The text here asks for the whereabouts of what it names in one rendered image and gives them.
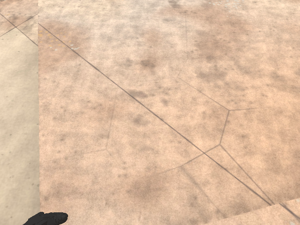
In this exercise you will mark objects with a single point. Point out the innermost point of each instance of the robot left hand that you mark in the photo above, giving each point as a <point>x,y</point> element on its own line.
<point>53,218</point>

